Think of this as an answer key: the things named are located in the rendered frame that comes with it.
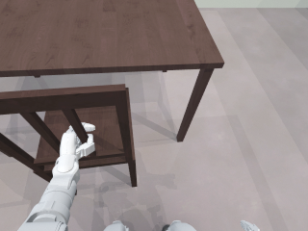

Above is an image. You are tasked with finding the chair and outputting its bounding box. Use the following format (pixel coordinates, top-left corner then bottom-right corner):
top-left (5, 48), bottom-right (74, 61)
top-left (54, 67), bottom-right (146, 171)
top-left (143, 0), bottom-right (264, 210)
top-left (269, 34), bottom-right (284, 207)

top-left (0, 84), bottom-right (138, 195)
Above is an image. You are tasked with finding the robot left upper arm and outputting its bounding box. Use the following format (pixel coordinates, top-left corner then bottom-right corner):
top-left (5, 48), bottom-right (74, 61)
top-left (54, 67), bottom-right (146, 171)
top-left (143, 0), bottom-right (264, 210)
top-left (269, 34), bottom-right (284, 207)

top-left (19, 221), bottom-right (68, 231)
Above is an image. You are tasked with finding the left robot hand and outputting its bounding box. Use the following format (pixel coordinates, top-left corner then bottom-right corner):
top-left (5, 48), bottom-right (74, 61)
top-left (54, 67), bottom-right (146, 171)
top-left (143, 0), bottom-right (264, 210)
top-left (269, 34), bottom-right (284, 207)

top-left (60, 122), bottom-right (95, 160)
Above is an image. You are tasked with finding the robot shin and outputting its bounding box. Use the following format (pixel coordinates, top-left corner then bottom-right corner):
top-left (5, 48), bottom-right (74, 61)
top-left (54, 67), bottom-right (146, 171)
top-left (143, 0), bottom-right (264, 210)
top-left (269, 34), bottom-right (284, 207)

top-left (170, 220), bottom-right (181, 226)
top-left (113, 220), bottom-right (123, 225)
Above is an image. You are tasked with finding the left robot shin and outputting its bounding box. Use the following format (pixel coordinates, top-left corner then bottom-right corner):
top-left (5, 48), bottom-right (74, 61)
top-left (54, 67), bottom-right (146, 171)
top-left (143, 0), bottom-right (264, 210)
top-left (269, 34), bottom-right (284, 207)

top-left (113, 220), bottom-right (123, 225)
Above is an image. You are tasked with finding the left robot forearm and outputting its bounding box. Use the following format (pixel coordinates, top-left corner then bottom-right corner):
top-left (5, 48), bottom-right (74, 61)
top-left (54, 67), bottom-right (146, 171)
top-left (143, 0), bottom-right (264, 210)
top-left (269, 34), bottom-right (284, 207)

top-left (17, 154), bottom-right (80, 231)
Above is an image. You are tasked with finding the table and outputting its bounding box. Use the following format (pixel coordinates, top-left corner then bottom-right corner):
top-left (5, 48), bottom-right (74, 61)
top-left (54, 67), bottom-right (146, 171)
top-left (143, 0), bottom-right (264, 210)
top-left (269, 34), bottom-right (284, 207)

top-left (0, 0), bottom-right (224, 157)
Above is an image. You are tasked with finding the right robot shin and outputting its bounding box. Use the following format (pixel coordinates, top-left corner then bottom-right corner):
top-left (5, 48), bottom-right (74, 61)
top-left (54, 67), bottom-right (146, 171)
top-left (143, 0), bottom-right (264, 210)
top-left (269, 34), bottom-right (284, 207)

top-left (170, 220), bottom-right (181, 226)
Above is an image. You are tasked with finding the right robot hand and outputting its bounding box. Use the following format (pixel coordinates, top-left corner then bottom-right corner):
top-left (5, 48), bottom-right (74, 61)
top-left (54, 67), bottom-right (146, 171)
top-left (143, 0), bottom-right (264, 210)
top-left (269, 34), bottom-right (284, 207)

top-left (241, 220), bottom-right (260, 231)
